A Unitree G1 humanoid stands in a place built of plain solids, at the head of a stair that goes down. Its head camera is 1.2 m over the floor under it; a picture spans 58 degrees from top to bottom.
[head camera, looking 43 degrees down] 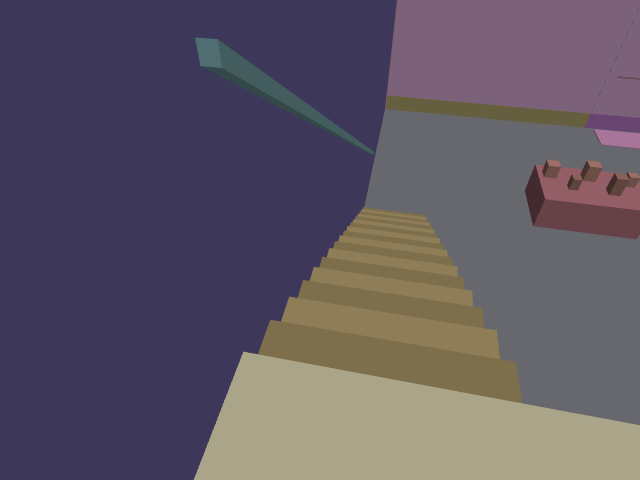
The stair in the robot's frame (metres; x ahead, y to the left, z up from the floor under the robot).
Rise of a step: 0.17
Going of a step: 0.26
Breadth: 0.91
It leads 12 degrees to the right of straight ahead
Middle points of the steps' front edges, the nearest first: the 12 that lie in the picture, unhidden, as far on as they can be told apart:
0.67 -0.20 0.00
0.92 -0.25 -0.17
1.18 -0.31 -0.33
1.43 -0.36 -0.50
1.68 -0.41 -0.66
1.93 -0.46 -0.83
2.18 -0.51 -1.00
2.43 -0.57 -1.16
2.68 -0.62 -1.33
2.93 -0.67 -1.49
3.18 -0.72 -1.66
3.43 -0.77 -1.83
